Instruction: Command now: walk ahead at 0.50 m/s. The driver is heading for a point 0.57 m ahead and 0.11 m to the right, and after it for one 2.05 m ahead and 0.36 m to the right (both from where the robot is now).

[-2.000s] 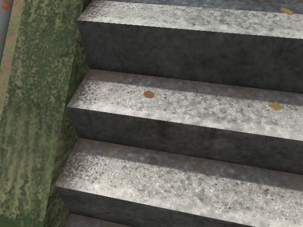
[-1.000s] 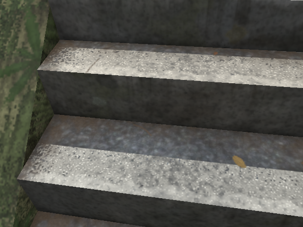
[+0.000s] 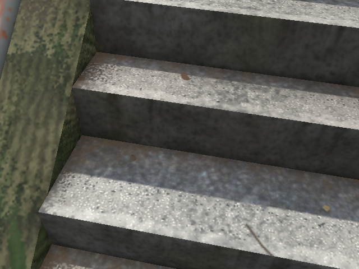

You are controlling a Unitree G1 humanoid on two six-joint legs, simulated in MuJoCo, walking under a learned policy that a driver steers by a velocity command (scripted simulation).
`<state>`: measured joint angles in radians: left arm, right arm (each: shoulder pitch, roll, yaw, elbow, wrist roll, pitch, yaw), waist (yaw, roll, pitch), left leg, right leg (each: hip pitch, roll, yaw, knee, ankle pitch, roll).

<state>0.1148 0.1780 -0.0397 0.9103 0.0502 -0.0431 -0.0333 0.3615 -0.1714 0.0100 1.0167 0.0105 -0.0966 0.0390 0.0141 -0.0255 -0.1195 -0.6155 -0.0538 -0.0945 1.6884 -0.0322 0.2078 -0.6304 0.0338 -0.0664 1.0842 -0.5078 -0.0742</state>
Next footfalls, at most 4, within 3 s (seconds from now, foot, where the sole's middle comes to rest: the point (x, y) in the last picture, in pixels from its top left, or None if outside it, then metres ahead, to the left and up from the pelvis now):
0.42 left None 0.35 0.23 -0.49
0.86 right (220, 207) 0.57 -0.09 -0.32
1.46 left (169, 89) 0.85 0.07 -0.13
1.98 right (267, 94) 0.85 -0.22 -0.13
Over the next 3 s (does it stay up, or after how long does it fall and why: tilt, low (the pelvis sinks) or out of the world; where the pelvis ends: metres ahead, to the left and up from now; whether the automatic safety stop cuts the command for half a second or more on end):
stays up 0.92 -0.20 0.66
